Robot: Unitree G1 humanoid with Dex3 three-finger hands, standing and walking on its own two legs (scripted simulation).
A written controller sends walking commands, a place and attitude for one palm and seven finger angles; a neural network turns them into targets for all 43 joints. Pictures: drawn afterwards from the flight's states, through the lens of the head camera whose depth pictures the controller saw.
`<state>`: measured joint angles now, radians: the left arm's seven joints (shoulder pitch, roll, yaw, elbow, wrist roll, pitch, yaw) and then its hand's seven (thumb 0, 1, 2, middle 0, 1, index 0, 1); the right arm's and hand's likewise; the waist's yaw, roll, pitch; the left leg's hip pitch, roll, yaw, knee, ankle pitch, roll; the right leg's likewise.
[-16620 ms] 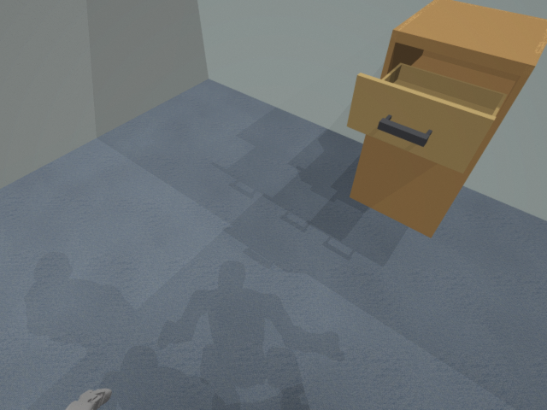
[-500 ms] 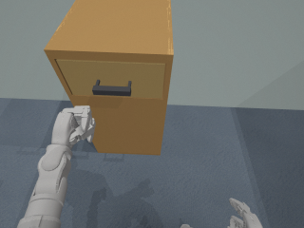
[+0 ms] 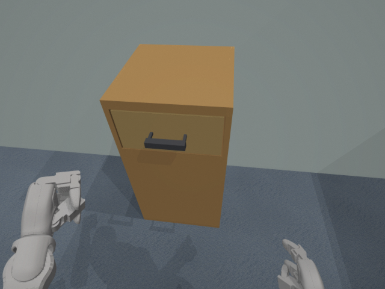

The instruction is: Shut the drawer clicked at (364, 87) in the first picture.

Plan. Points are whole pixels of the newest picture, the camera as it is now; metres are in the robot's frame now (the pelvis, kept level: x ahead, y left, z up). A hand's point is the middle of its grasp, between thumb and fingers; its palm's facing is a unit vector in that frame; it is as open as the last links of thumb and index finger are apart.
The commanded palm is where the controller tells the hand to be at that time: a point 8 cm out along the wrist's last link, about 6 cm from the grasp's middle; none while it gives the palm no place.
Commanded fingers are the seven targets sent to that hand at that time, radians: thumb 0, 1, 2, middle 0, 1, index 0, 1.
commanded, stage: draw the hand back to the body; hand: left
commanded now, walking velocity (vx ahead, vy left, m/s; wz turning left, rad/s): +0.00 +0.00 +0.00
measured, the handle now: (166, 140) +0.59 +0.17 -0.08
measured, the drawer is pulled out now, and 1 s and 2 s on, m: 0.00 0.00 0.00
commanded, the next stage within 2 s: step back with the hand held close in 0.36 s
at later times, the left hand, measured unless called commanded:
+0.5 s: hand (51, 220) +0.17 +0.24 +0.15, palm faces +0.40 -0.83 -0.39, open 3.2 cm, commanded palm +0.12 +0.28 +0.18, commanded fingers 0.00 0.90 0.90 -1.40 -1.60 -1.40 -1.60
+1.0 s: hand (19, 237) +0.14 +0.26 +0.16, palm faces +0.34 -0.78 -0.53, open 3.2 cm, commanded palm +0.09 +0.30 +0.18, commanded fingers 0.00 0.90 0.90 -1.40 -1.60 -1.40 -1.60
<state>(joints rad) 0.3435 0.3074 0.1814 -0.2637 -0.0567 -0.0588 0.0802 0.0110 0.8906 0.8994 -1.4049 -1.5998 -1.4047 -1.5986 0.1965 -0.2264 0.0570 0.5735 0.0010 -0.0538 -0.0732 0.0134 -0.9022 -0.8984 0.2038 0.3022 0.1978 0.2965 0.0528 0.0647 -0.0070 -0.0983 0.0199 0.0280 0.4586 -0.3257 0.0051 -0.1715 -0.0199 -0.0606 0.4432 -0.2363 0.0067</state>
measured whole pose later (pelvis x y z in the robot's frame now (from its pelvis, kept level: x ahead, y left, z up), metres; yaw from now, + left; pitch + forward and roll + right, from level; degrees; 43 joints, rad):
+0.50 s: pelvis -0.01 +0.00 +0.00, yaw +0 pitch -5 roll -1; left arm 0.51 0.32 0.28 -0.45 -0.04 -0.09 0.10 0.01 0.89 0.90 -1.41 -1.60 -1.41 -1.60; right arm 0.22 -0.23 0.03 0.63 -0.02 -0.14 -0.08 0.02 -0.90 -0.90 0.20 0.30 0.20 0.30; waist 0.07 0.06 0.03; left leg -0.04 0.03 0.03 0.42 -0.30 0.00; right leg -0.10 -0.01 -0.06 0.39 -0.20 0.00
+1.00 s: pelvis -0.05 +0.02 +0.00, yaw -1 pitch +0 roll +0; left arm 0.62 0.39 0.39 -0.53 -0.02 -0.22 0.11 0.01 0.88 0.90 -1.41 -1.60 -1.41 -1.60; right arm 0.19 -0.22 -0.02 0.55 -0.01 -0.03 -0.08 0.01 -0.90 -0.90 0.20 0.30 0.20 0.30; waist 0.01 0.02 0.02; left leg -0.24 -0.03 0.07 0.50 -0.27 0.05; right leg -0.33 -0.06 0.00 0.50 -0.16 0.04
